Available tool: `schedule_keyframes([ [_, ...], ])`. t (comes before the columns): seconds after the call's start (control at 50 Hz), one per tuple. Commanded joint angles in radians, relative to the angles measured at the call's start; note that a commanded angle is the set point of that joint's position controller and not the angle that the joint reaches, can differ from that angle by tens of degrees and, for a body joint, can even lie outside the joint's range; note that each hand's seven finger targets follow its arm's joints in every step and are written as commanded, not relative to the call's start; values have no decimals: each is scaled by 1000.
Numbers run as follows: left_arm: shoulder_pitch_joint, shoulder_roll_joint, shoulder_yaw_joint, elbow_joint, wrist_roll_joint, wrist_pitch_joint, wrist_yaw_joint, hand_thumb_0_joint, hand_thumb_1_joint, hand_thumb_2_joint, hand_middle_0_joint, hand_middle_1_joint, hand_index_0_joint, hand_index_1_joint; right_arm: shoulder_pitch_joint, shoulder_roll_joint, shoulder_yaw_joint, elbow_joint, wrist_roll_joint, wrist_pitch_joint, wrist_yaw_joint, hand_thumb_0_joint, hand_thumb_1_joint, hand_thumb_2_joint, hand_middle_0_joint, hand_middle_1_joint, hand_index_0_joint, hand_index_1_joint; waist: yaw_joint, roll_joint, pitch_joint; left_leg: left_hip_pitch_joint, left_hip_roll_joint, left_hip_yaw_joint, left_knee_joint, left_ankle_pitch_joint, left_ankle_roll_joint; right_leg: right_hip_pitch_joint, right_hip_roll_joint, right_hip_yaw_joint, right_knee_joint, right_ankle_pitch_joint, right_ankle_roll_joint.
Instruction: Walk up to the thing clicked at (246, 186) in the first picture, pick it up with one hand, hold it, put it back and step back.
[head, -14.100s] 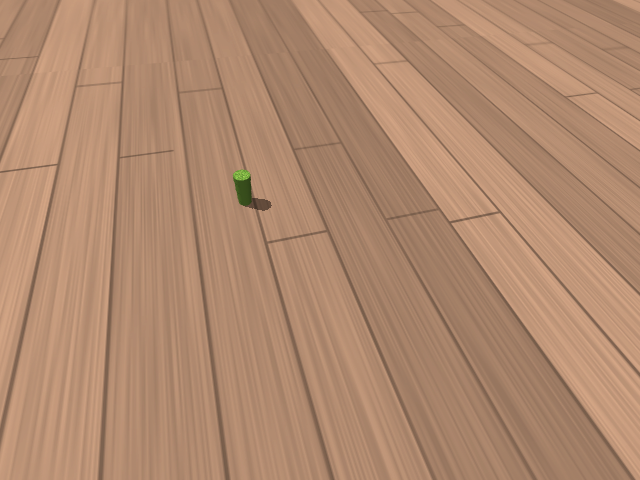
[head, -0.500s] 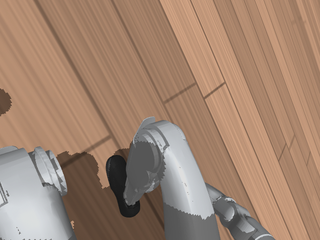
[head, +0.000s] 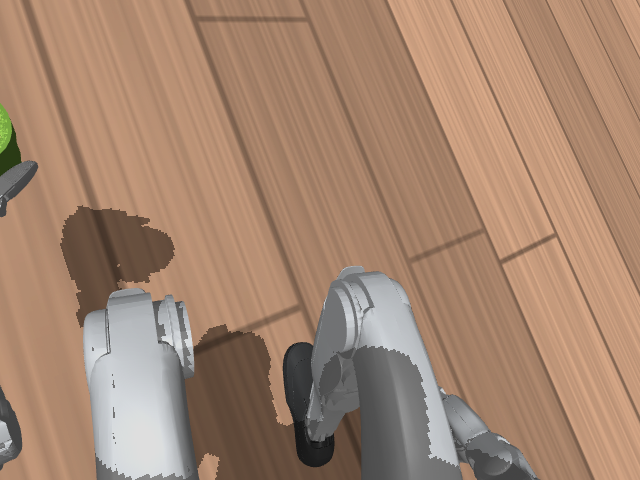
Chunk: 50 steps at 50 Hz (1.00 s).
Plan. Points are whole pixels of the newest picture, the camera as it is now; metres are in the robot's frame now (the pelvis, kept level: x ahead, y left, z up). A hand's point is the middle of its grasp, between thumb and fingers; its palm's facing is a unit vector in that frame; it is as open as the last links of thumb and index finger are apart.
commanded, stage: settle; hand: left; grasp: from the side
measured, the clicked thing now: out of the picture +0.46 +0.32 -0.10
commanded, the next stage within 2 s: lift in 1.10 s
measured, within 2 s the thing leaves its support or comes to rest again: neither
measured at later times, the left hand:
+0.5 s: hand out of the picture +0.46 +0.30 -0.01, palm faces +0.31 -0.95 -0.03, open 9.7 cm
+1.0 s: hand out of the picture +0.46 +0.30 +0.02, palm faces +0.33 -0.94 -0.04, open 9.7 cm
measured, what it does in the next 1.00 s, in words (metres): stands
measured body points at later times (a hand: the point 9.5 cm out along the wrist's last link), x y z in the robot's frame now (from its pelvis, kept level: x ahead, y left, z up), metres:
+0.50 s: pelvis +0.02 -0.02 +0.03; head +0.23 +0.08 +0.41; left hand +0.44 +0.35 -0.01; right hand +0.17 -0.27 -0.08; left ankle +0.08 +0.12 -0.29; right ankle +0.14 -0.14 -0.29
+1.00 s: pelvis +0.01 -0.02 +0.05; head +0.22 +0.07 +0.44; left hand +0.43 +0.35 +0.02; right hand +0.16 -0.27 -0.06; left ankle +0.08 +0.12 -0.29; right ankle +0.14 -0.14 -0.29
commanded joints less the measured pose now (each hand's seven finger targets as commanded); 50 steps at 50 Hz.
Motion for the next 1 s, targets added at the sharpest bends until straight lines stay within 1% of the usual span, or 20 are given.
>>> schedule_keyframes([
  [0.0, -259, 153, 24, -216, -12, -28, -14, 0, 250, 1269, -1298, -1416, -1300, -1429, 111, -290, -137, -34, 22, 0, -23, 0, -883, -896, 200, 300, 199, 300, -32, 443, -625, 469, 25, 44, -405, 39, -30, 203, 29, -70, -147, 88, -78],
  [0.04, -277, 146, 3, -253, -2, -16, -25, 0, 242, 1248, -1276, -1392, -1278, -1405, 125, -283, -156, -23, 30, -2, -28, 0, -886, -896, 200, 300, 199, 300, -27, 455, -658, 494, 24, 60, -406, 64, -30, 202, 29, -57, -152, 98, -82],
  [0.06, -267, 159, 28, -248, -3, -9, -24, 0, 236, 1244, -1269, -1386, -1269, -1400, 134, -276, -158, -24, 34, -2, -31, 0, -889, -898, 200, 300, 199, 300, -21, 442, -666, 489, 22, 67, -406, 68, -27, 214, 28, -52, -161, 100, -81],
  [0.1, -302, 146, 23, -324, -19, -3, -33, 0, 212, 1228, -1257, -1370, -1257, -1384, 154, -274, -175, -18, 41, -3, -34, 0, -888, -897, 200, 300, 199, 300, -13, 457, -716, 508, 19, 85, -402, 110, -28, 237, 26, -40, -162, 129, -83],
  [0.24, -281, 119, 47, -264, -36, 32, -49, 0, 124, 1220, -1242, -1366, -1239, -1386, 183, -231, -192, -6, 63, -16, -47, 0, -899, -901, 200, 300, 199, 300, -7, 335, -752, 422, 8, 130, -381, 111, -6, 326, 25, -8, -209, 127, -73],
  [0.26, -323, 129, 49, -306, -41, 30, -60, 0, 146, 1211, -1243, -1363, -1243, -1379, 188, -235, -200, -5, 68, -17, -50, 0, -893, -898, 200, 300, 199, 300, -6, 338, -769, 419, 4, 136, -386, 114, -4, 331, 21, -3, -212, 129, -73],
  [0.3, -268, 118, 45, -241, -34, 47, -75, 0, 110, 1202, -1240, -1362, -1240, -1377, 182, -226, -204, -11, 73, -21, -53, 0, -900, -900, 200, 300, 199, 300, 8, 321, -772, 420, 6, 144, -394, 120, -3, 339, 22, 2, -220, 124, -73],
  [0.36, -290, 113, 60, -267, -43, 59, -89, 0, 119, 1193, -1221, -1338, -1221, -1353, 191, -222, -215, -11, 79, -27, -59, 0, -896, -899, 200, 300, 199, 300, 11, 314, -802, 431, 6, 155, -395, 143, -2, 362, 17, 12, -230, 144, -71],
  [0.42, -296, 128, 95, -290, -52, 71, -88, 0, 68, 1197, -1228, -1351, -1227, -1368, 211, -214, -223, -7, 85, -31, -64, 0, -900, -901, 200, 300, 199, 300, 36, 293, -849, 430, 4, 167, -390, 177, 0, 413, 16, 27, -240, 172, -68],
  [0.48, -301, 90, 77, -285, -46, 82, -86, 0, 79, 1185, -1221, -1331, -1220, -1349, 215, -206, -230, -6, 89, -34, -67, 0, -901, -901, 200, 300, 199, 300, 24, 297, -829, 435, 6, 167, -406, 182, -1, 399, 13, 29, -246, 174, -70],
  [0.54, -308, 109, 93, -281, -27, 84, -72, 0, 39, 1189, -1227, -1338, -1224, -1358, 216, -198, -241, -1, 88, -36, -71, 0, -903, -902, 200, 300, 199, 300, 36, 285, -806, 424, 7, 173, -421, 155, 1, 393, 14, 36, -265, 144, -70],
  [0.6, -315, 84, 67, -317, -18, 84, -76, 0, 32, 1179, -1221, -1329, -1219, -1348, 218, -194, -248, -4, 88, -40, -73, 0, -906, -902, 200, 300, 199, 300, 34, 316, -832, 463, 7, 174, -442, 147, -2, 391, 12, 37, -274, 133, -75],
  [0.62, -313, 95, 82, -311, -18, 87, -74, 0, 48, 1184, -1222, -1328, -1218, -1348, 227, -196, -253, 8, 89, -40, -74, 0, -906, -902, 200, 300, 199, 300, 42, 313, -828, 479, 8, 172, -446, 158, -4, 373, 12, 36, -268, 137, -77],
  [0.7, -333, 64, 73, -303, -28, 91, -67, 0, 64, 1215, -1248, -1357, -1245, -1377, 227, -195, -258, 6, 93, -47, -75, 0, -905, -902, 199, 300, 199, 300, 26, 314, -805, 490, 6, 163, -466, 133, -5, 342, 9, 29, -275, 116, -79],
  [0.8, -339, 68, 58, -298, -8, 89, -59, 0, 66, 1248, -1278, -1390, -1276, -1411, 224, -192, -269, 8, 95, -54, -78, 0, -905, -902, 199, 300, 199, 300, 36, 312, -808, 514, 5, 167, -490, 112, -5, 330, 7, 35, -291, 92, -81],
  [0.86, -358, 29, 37, -320, -14, 86, -64, 0, 98, 1261, -1280, -1394, -1277, -1415, 235, -190, -270, 12, 96, -56, -77, 0, -902, -902, 199, 300, 199, 300, 24, 336, -806, 543, 4, 161, -505, 123, -10, 316, 4, 33, -289, 101, -84],
  [0.92, -358, 54, 55, -298, -14, 87, -55, 0, 65, 1278, -1294, -1411, -1290, -1434, 236, -188, -272, 11, 97, -60, -76, 0, -908, -903, 199, 300, 199, 300, 35, 308, -820, 532, 2, 171, -500, 129, -5, 351, 5, 39, -301, 103, -80],
  [0.94, -321, 25, 47, -250, -11, 92, -54, 0, 53, 1284, -1284, -1408, -1280, -1432, 236, -183, -266, 9, 99, -60, -75, 0, -906, -903, 199, 300, 199, 300, 31, 294, -812, 536, 2, 167, -506, 147, -7, 350, 3, 37, -300, 118, -81],
  [0.96, -366, 52, 59, -308, -14, 83, -52, 0, 45, 1281, -1289, -1410, -1284, -1435, 239, -181, -268, 12, 96, -60, -77, 0, -907, -904, 199, 300, 199, 300, 32, 300, -826, 529, 2, 174, -494, 145, -4, 361, 5, 42, -304, 119, -79],
  [0.98, -391, 39, 46, -325, -15, 82, -51, 0, 66, 1282, -1283, -1407, -1279, -1430, 247, -180, -272, 22, 94, -59, -77, 0, -905, -903, 199, 300, 199, 300, 30, 314, -837, 542, 1, 178, -495, 150, -4, 365, 3, 45, -306, 125, -79],
])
